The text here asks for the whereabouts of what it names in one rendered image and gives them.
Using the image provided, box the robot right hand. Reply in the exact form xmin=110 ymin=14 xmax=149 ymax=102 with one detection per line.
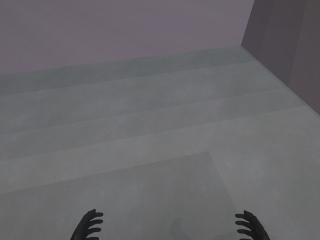
xmin=235 ymin=210 xmax=270 ymax=240

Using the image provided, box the robot left hand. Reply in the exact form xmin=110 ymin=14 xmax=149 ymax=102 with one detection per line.
xmin=70 ymin=209 xmax=104 ymax=240

